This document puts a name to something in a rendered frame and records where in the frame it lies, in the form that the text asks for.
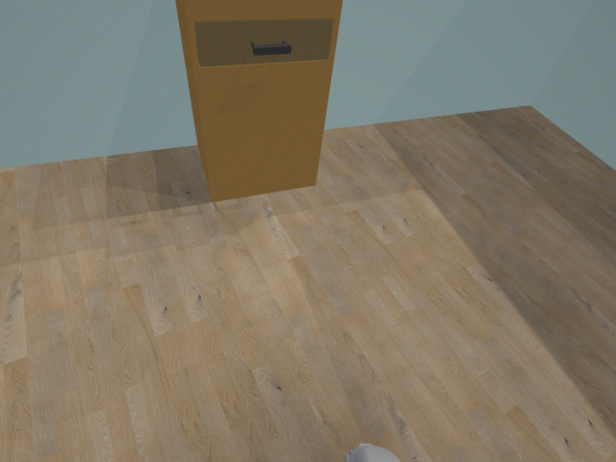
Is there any drawer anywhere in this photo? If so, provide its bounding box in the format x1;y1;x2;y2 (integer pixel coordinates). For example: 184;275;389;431
193;17;333;67

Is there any handle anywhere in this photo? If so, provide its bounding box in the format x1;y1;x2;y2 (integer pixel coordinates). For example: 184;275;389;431
251;40;292;56

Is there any cabinet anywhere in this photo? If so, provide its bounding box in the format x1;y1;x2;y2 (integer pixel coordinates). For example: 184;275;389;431
175;0;343;202

